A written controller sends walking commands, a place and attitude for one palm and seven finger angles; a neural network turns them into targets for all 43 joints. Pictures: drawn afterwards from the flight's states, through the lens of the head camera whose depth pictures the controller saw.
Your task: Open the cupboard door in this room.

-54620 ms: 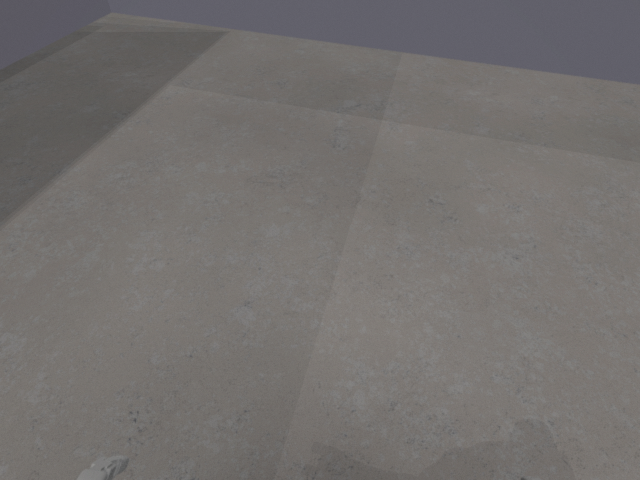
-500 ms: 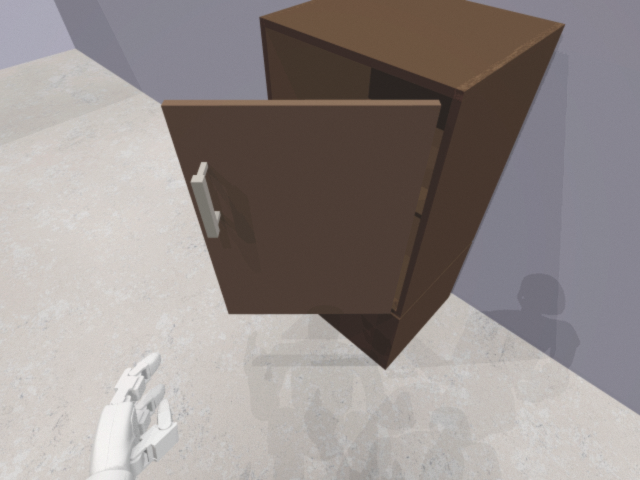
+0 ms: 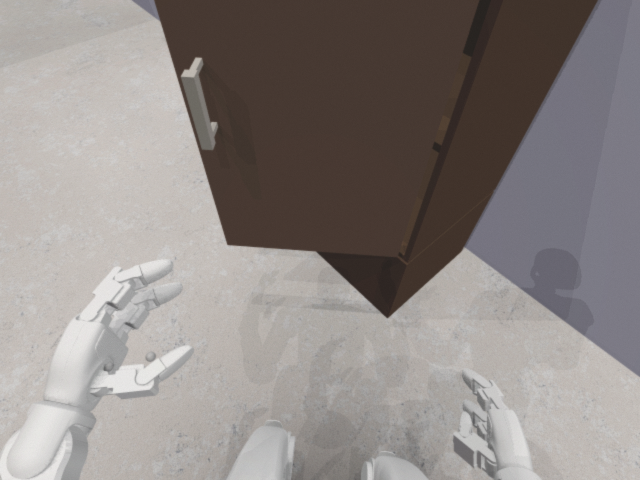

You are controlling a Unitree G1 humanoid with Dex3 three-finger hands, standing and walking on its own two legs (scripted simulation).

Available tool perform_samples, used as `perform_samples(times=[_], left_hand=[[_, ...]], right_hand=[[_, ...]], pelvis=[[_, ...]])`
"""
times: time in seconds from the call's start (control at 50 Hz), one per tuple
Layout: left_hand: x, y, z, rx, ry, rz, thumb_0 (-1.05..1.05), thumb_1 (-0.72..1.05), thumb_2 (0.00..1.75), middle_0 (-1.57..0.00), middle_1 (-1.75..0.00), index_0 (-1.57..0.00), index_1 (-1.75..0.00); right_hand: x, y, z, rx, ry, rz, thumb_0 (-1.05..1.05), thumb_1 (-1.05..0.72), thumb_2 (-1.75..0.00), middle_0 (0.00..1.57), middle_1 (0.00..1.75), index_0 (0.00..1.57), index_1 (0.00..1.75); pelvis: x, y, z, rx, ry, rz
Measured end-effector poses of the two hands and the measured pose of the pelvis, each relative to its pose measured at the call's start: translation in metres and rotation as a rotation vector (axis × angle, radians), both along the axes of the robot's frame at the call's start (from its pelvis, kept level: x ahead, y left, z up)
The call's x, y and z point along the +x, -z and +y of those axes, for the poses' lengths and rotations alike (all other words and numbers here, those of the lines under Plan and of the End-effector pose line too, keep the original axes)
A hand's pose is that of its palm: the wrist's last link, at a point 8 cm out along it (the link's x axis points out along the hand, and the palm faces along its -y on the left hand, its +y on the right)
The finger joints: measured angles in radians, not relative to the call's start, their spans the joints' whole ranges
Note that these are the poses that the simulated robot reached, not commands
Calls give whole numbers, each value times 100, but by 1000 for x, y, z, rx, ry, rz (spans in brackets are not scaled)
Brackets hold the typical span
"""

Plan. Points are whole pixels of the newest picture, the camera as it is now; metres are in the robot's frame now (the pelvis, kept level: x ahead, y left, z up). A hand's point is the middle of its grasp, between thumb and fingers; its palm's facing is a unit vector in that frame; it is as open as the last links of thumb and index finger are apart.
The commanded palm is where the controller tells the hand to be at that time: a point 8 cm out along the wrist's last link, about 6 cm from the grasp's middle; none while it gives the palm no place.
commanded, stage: raise the hand with hooked fingers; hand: left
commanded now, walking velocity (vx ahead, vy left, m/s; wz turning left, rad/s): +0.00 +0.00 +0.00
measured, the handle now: (203, 105) +0.62 +0.25 +0.10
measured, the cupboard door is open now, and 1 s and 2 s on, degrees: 44 44 44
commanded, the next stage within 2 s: move the hooked fingers beside the handle in 1.42 s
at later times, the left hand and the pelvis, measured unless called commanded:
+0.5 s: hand (98, 300) +0.28 +0.28 +0.09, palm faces +0.03 -1.00 -0.04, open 13.1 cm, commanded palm +0.26 +0.33 +0.09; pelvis +0.02 +0.04 +0.03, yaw -2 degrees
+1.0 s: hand (60, 250) +0.32 +0.32 +0.11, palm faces +0.02 -1.00 -0.03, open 14.0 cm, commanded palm +0.29 +0.37 +0.12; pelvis +0.02 +0.05 +0.05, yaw -1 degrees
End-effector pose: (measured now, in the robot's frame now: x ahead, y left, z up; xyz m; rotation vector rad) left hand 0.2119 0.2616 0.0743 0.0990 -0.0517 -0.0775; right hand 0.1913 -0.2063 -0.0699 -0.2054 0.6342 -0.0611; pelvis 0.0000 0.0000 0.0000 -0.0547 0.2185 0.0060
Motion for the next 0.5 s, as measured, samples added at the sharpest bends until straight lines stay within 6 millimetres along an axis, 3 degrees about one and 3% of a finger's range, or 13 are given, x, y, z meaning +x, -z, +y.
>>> perform_samples(times=[0.1, 0.22, 0.32, 0.4, 0.5], left_hand=[[24, 14, 15, -67, -39, 225, 1, 19, 59, -26, -75, -26, -76], [20, -13, 44, -29, -196, 84, 1, 5, 53, -26, -84, -26, -85], [26, -3, 49, -24, -115, 74, 1, -7, 48, -27, -92, -27, -92], [34, 7, 52, -58, -60, 129, 0, -16, 44, -28, -98, -28, -98], [44, -16, 67, -59, -103, 37, 0, -28, 39, -29, -105, -29, -106]], right_hand=[[-48, 1, -12, 7, 115, 118, 2, -90, -90, 20, 30, 21, 30], [-76, -8, -36, -70, 180, 189, 2, -90, -90, 20, 30, 20, 30], [-69, -14, -43, -129, 173, 183, 2, -91, -90, 20, 30, 20, 30], [-50, -27, -35, -143, 164, 124, 2, -91, -90, 20, 30, 20, 30], [-22, -45, -10, -123, 116, 37, 2, -91, -90, 20, 30, 20, 30]], pelvis=[[7, -15, 4, 19, 26, -8], [18, -25, 14, 22, 38, -1], [18, -24, 25, 12, 30, 11], [19, -26, 33, 6, 32, 5], [23, -33, 41, 0, 30, -12]])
